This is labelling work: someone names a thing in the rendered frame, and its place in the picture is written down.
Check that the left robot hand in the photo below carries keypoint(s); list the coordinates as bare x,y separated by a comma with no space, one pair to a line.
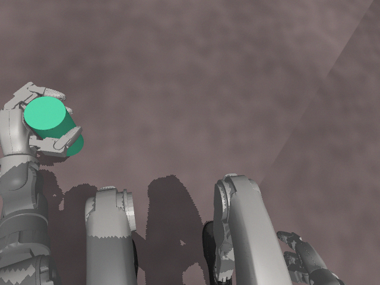
17,137

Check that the right robot hand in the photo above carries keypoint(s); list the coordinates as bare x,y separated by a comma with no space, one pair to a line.
304,261

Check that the can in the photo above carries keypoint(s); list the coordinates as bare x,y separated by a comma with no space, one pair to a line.
49,118

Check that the right robot arm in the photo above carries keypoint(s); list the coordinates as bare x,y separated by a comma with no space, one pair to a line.
324,277

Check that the right robot foot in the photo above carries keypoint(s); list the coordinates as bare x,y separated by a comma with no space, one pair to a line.
209,247

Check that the left robot arm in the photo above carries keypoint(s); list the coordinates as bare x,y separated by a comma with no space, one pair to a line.
25,247

